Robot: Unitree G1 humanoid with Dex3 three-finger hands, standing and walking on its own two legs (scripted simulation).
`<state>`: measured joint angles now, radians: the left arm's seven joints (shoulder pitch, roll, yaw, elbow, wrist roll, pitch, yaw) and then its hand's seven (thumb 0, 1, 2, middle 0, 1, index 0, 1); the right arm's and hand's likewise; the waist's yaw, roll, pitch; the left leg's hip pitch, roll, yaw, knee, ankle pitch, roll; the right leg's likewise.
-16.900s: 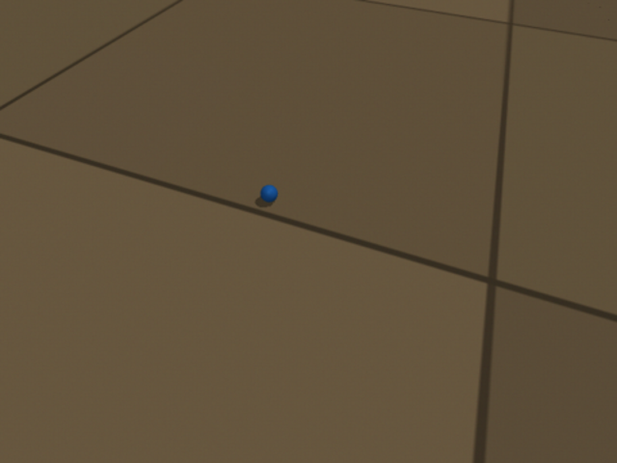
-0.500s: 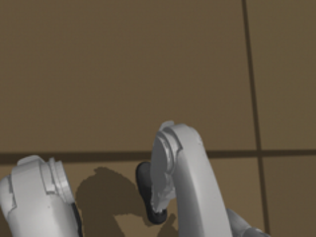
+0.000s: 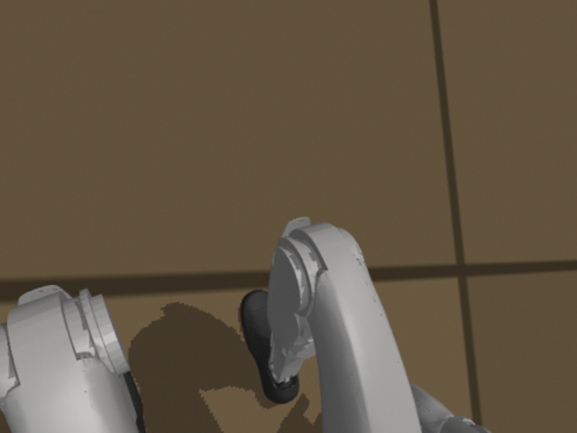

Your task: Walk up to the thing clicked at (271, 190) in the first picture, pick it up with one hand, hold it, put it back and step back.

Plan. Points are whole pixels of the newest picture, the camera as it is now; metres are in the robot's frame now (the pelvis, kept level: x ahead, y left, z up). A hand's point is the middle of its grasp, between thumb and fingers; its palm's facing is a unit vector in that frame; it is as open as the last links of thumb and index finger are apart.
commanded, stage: close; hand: left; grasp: from above
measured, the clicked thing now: out of the picture +0.42 +0.32 -0.25
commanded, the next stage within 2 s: settle in 1.08 s
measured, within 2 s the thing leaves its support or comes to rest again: leaves its support in 1.50 s
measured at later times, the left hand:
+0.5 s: hand out of the picture +0.40 +0.32 -0.24, palm faces -0.45 -0.16 -0.88, open 10.8 cm
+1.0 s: hand out of the picture +0.40 +0.31 -0.24, palm faces -0.45 -0.16 -0.88, open 10.1 cm
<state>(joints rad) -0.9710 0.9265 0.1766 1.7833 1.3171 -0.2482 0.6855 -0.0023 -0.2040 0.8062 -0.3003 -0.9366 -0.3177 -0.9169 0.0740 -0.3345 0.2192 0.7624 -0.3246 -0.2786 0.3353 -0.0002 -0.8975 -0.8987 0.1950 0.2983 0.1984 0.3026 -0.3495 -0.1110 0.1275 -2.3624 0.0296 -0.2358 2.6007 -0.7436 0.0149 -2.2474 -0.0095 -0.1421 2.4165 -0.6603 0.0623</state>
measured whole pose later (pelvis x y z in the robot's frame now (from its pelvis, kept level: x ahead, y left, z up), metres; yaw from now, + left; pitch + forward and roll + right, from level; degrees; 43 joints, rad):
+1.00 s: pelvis +0.00 +0.00 +0.00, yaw +0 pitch +27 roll -14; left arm -0.98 0.92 0.13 1.79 1.30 -0.25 0.69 0.03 0.01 0.63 -0.64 -0.87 -0.54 -0.80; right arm 0.07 -0.34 0.24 0.75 -0.32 -0.30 0.34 0.00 -0.90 -0.90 0.19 0.30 0.20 0.30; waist -0.35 -0.12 0.14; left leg -2.35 0.03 -0.25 2.59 -0.73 0.01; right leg -2.23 0.00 -0.15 2.40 -0.65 0.06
